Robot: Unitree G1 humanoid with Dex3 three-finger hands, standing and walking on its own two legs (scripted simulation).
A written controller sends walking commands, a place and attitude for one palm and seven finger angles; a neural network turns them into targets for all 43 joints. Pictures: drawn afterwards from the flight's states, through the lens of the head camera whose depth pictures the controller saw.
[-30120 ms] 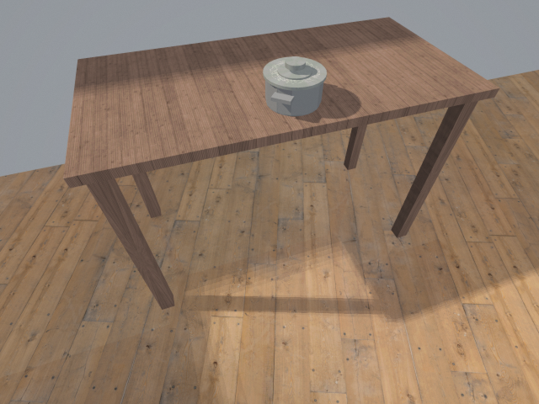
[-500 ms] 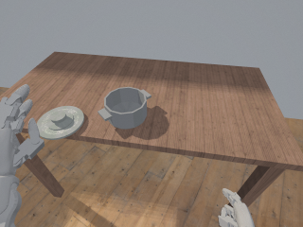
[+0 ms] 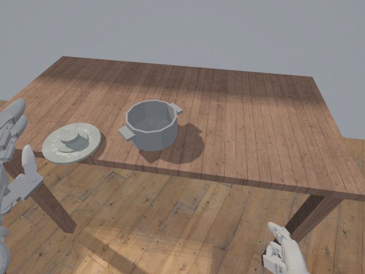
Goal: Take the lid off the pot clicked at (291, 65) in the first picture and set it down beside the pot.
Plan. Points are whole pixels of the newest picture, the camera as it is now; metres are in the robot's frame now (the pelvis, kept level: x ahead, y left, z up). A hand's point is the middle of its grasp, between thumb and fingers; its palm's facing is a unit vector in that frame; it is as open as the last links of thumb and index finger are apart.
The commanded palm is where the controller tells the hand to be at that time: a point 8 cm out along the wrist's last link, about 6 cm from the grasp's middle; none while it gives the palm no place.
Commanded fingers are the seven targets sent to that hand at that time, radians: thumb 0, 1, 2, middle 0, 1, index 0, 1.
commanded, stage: step back with the hand held close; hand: left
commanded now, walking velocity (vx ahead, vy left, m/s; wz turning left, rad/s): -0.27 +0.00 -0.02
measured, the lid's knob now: (69, 136) +0.45 +0.38 +0.02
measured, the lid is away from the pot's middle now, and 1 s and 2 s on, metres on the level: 0.24 0.24 0.24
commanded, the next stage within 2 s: stop stepping back and stand still in 1.28 s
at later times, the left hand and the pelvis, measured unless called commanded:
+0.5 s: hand (3, 234) +0.12 +0.25 +0.19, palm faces +0.39 -0.80 -0.45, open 7.4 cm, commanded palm +0.06 +0.30 +0.20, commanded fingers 0.00 0.90 0.90 -0.20 -0.30 -0.20 -0.30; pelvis -0.07 +0.02 -0.01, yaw +0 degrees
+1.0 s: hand out of the picture +0.06 +0.25 +0.20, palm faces +0.39 -0.83 -0.41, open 7.4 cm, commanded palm +0.00 +0.31 +0.20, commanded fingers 0.00 0.90 0.90 -0.20 -0.30 -0.20 -0.30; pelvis -0.12 +0.03 -0.02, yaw +2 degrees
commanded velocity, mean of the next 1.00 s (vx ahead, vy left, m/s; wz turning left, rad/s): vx -0.32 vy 0.00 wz -0.03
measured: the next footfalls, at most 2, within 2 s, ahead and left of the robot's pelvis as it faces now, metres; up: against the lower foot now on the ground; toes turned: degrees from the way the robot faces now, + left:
right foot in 1.18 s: -0.13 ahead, -0.11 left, +0.00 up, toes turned +4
left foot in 1.32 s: -0.05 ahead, +0.12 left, +0.00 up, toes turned +0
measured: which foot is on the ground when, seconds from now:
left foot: down 0.00-1.00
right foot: down 0.00-1.00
